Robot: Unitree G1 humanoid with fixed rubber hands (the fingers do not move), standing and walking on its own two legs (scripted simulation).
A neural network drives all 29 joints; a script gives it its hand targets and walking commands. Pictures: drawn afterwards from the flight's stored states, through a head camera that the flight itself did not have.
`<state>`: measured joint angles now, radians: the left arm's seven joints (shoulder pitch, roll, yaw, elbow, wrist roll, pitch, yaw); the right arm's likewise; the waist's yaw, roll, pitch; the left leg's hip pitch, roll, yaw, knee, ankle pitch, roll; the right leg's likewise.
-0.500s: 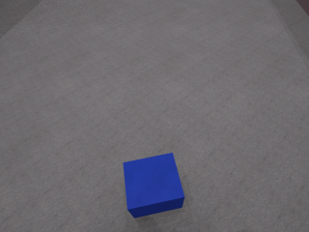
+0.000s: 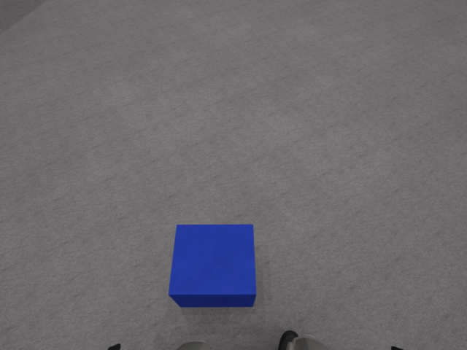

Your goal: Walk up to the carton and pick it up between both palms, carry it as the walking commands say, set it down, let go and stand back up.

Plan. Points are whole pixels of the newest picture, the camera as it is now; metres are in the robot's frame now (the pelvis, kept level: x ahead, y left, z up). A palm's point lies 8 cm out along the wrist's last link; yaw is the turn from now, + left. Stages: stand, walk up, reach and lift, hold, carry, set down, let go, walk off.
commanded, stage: walk up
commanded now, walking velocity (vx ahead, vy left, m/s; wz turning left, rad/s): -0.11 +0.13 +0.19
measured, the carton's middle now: (215, 266) +0.44 +0.10 -0.64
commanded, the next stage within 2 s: none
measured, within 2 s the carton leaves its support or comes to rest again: neither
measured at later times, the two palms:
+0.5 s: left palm out of the picture +0.01 +0.27 -0.12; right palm out of the picture -0.03 -0.18 -0.12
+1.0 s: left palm out of the picture +0.02 +0.24 -0.11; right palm out of the picture -0.04 -0.23 -0.13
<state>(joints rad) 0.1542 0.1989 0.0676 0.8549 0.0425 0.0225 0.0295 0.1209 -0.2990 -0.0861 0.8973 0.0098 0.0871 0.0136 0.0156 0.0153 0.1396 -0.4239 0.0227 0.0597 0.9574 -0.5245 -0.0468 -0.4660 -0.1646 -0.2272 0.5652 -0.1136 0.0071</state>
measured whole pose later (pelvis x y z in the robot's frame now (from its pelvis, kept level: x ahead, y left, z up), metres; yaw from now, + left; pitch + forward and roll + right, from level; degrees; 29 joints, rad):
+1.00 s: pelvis -0.04 +0.02 +0.02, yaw -3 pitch +1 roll +2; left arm 0.19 0.12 0.03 0.98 0.03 0.00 0.06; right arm 0.24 -0.23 -0.08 1.02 -0.03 0.06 -0.01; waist 0.00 0.04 0.09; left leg -0.42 0.00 -0.01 1.08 -0.43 -0.03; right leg -0.31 -0.09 -0.12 0.49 -0.18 -0.01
